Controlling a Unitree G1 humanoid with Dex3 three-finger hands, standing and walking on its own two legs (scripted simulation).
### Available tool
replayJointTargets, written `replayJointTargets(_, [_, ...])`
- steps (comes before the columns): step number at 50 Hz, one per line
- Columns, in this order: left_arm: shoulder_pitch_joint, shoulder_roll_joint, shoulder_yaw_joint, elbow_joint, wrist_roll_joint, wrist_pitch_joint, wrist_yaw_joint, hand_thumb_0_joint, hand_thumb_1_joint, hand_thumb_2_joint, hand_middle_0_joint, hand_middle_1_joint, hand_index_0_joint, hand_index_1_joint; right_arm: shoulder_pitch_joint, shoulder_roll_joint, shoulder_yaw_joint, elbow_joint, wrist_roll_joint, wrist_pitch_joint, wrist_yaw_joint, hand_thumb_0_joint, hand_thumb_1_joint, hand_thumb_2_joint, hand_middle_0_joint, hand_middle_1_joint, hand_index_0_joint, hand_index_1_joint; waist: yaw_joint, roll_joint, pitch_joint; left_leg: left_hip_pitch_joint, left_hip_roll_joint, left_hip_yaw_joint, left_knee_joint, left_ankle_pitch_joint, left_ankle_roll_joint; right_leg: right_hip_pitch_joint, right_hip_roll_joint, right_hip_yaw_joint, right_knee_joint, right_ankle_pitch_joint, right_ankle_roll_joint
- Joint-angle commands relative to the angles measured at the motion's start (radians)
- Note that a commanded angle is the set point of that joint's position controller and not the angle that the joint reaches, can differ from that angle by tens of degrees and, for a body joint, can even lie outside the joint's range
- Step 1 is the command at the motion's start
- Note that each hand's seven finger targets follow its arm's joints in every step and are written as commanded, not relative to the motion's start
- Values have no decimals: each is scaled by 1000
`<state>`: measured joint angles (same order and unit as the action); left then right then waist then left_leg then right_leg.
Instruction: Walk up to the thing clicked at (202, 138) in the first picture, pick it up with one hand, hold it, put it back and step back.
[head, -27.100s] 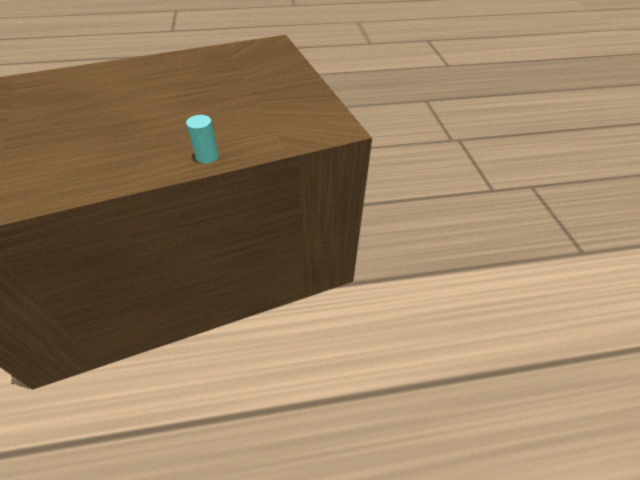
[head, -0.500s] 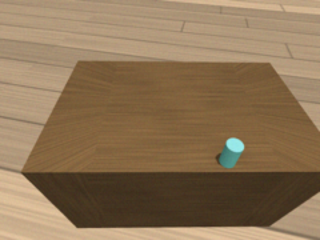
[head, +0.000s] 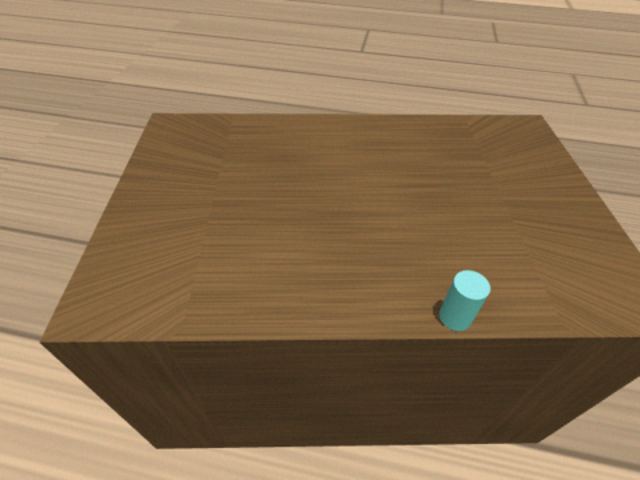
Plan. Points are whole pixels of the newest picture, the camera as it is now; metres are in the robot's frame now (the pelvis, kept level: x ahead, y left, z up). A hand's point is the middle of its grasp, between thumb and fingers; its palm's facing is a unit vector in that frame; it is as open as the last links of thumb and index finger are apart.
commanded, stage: stand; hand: right
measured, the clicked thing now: (463, 301) +0.41 -0.23 -0.08
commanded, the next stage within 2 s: none
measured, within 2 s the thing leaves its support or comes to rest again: neither
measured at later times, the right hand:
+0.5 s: hand out of the picture +0.07 -0.25 -0.16, palm faces -0.03 +0.94 -0.35, open 8.1 cm
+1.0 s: hand out of the picture +0.07 -0.25 -0.16, palm faces -0.02 +0.94 -0.34, open 7.4 cm
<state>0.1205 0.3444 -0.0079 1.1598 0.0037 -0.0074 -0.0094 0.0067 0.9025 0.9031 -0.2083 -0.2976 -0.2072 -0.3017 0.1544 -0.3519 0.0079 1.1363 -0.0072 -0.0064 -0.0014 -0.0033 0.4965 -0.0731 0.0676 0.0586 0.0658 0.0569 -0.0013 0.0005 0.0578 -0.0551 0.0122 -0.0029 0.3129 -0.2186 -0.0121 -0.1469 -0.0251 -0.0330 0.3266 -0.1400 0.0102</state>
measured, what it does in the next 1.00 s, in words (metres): stands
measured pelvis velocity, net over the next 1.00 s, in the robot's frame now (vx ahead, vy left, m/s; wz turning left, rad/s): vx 0.01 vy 0.00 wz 0.00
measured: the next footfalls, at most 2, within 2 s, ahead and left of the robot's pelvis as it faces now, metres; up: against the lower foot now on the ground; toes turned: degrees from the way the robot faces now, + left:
none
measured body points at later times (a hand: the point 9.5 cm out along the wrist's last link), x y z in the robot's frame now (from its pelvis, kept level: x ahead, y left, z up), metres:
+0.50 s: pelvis +0.01 +0.00 +0.00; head +0.02 +0.00 +0.45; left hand +0.08 +0.30 -0.13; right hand +0.07 -0.30 -0.13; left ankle -0.03 +0.13 -0.75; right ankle +0.02 -0.13 -0.75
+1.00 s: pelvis +0.01 +0.00 +0.00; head +0.01 +0.01 +0.45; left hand +0.08 +0.30 -0.13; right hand +0.07 -0.30 -0.13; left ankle -0.03 +0.13 -0.75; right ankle +0.02 -0.13 -0.75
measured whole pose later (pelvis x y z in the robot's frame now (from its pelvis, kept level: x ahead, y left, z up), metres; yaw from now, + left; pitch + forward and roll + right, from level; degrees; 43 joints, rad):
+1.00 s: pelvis +0.01 +0.00 +0.00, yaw +0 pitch -2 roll +0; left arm 0.10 0.35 -0.01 1.14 0.00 -0.01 -0.01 0.01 0.90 0.90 -0.21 -0.30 -0.21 -0.30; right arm 0.13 -0.35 0.00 1.12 -0.01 -0.01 0.00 0.01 -0.90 -0.90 0.21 0.30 0.21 0.30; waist 0.00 0.00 0.05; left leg -0.04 0.01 0.00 0.30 -0.22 -0.01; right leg -0.13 -0.03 -0.03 0.31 -0.14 0.02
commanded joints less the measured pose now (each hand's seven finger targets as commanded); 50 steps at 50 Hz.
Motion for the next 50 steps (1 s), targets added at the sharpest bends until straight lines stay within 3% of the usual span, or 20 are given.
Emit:
replayJointTargets(1, [-41,206,40,-57,4,-20,17,0,900,900,-200,-300,-200,-301,-40,-218,-35,-57,-3,-27,-16,0,280,-310,200,297,200,297,6,10,-90,-59,120,-87,-57,172,31,90,-114,103,-26,160,-33])
replayJointTargets(8, [-47,209,40,-56,2,-19,19,0,900,900,-200,-300,-200,-301,-38,-217,-34,-56,-2,-25,-16,0,-280,-870,200,300,200,300,6,-3,-75,-53,119,-85,-58,191,29,86,-113,100,-32,177,-27])
replayJointTargets(11, [-43,208,40,-56,3,-21,19,0,900,900,-200,-300,-200,-301,-44,-217,-37,-61,-2,-21,-15,0,-520,-900,200,300,200,300,4,-14,-59,-56,117,-85,-60,149,28,68,-108,99,-47,124,-24])
replayJointTargets(16, [-51,211,44,-64,4,-22,20,0,900,900,-200,-300,-200,-301,-46,-218,-39,-67,-3,-22,-13,0,-900,-900,200,300,200,300,2,4,-72,-66,116,-82,-61,143,29,89,-114,104,-47,141,-29])
replayJointTargets(22, [-49,211,44,-67,5,-24,19,0,900,900,-200,-300,-200,-301,-55,-213,-39,-69,-1,-24,-13,0,-900,-900,200,300,200,300,4,3,-77,-47,120,-87,-60,156,29,78,-112,99,-46,136,-27])
replayJointTargets(23, [-52,211,45,-69,5,-26,20,0,900,900,-200,-300,-200,-301,-53,-217,-40,-71,-2,-24,-13,0,-900,-900,200,300,200,300,3,1,-88,-45,124,-85,-52,183,33,92,-118,102,-41,180,-30])
replayJointTargets(27, [-56,210,46,-71,4,-22,18,0,900,900,-200,-300,-200,-301,-46,-218,-39,-69,-4,-27,-15,0,-900,-900,200,300,200,300,3,12,-100,-49,125,-80,-58,209,29,113,-119,99,-23,197,-33])
replayJointTargets(31, [-53,214,45,-67,2,-21,19,0,900,900,-200,-300,-200,-301,-50,-210,-38,-68,-2,-25,-14,0,-900,-900,200,300,200,300,6,-6,-80,-52,119,-86,-68,174,27,91,-111,92,-38,148,-27])
replayJointTargets(37, [-46,210,44,-70,4,-23,20,0,900,900,-200,-300,-200,-301,-52,-220,-42,-69,0,-26,-15,0,-900,-900,200,300,200,300,6,0,-107,-21,124,-82,-47,246,31,104,-119,95,-25,224,-29])
replayJointTargets(39, [-51,210,44,-72,3,-24,20,0,900,900,-200,-300,-200,-301,-47,-218,-41,-69,-1,-26,-15,0,-900,-900,200,300,200,300,3,-2,-99,-33,122,-78,-48,241,32,108,-121,98,-27,233,-30])
replayJointTargets(46, [-46,207,42,-72,5,-20,20,0,900,900,-200,-300,-200,-301,-55,-216,-43,-69,-3,-24,-14,0,-900,-900,200,300,200,300,7,2,-53,-58,118,-86,-70,150,29,69,-110,93,-52,114,-25])
replayJointTargets(50, [-49,213,46,-72,4,-20,18,0,900,900,-200,-300,-200,-301,-46,-212,-42,-67,-5,-24,-13,0,-900,-900,200,300,200,300,5,19,-53,-73,117,-86,-79,124,32,84,-116,101,-48,115,-28])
